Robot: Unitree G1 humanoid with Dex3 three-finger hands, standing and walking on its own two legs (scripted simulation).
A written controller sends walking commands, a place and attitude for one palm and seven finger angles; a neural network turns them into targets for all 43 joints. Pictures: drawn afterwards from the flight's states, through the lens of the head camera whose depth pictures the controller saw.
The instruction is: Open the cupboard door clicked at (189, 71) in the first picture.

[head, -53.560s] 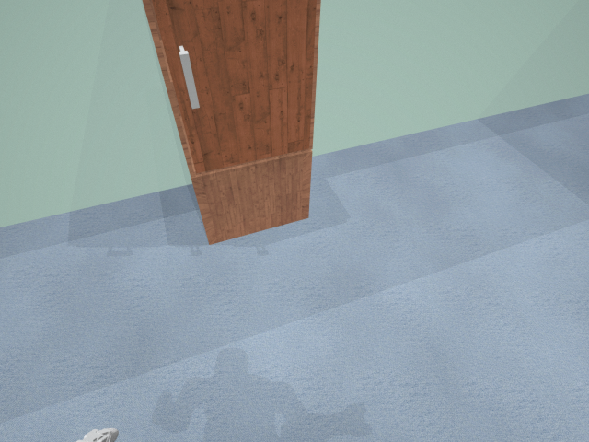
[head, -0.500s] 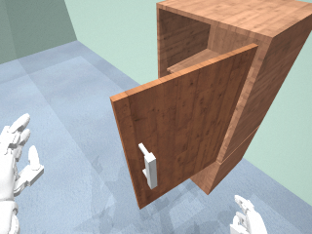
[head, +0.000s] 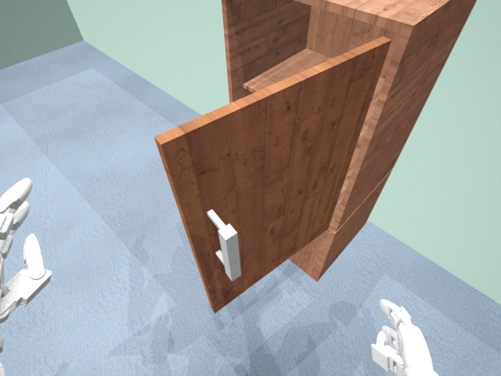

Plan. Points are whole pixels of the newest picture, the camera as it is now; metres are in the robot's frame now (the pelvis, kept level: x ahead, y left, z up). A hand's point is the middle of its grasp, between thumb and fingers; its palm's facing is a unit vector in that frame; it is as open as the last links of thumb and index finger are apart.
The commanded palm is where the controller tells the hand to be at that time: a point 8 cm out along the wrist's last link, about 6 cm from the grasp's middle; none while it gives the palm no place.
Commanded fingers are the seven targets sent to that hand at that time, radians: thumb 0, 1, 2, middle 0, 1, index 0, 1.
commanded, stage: step back with the hand held close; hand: left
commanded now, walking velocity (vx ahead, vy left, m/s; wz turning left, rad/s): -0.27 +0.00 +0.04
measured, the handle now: (224, 246) +0.33 +0.08 +0.00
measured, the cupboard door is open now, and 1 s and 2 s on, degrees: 81 81 81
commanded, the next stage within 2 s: stop stepping back and stand still in 1.06 s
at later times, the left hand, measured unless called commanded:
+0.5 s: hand out of the picture +0.11 +0.28 +0.15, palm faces +0.48 -0.73 -0.48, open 7.4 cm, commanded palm +0.04 +0.32 +0.17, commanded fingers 0.00 0.90 0.90 -0.20 -0.30 -0.20 -0.30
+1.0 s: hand out of the picture +0.02 +0.29 +0.15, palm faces +0.48 -0.72 -0.49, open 7.4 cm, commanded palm -0.06 +0.32 +0.17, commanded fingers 0.00 0.90 0.90 -0.20 -0.30 -0.20 -0.30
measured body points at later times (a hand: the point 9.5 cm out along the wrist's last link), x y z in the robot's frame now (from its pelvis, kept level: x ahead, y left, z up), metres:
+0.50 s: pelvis -0.08 +0.01 -0.02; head -0.06 +0.03 +0.43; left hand +0.08 +0.32 +0.17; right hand +0.09 -0.22 -0.10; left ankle +0.00 +0.11 -0.74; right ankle +0.02 -0.12 -0.74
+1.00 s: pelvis -0.17 +0.01 -0.02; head -0.12 +0.05 +0.42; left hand -0.01 +0.33 +0.18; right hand +0.04 -0.21 -0.09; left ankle -0.09 +0.11 -0.74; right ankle -0.11 -0.13 -0.69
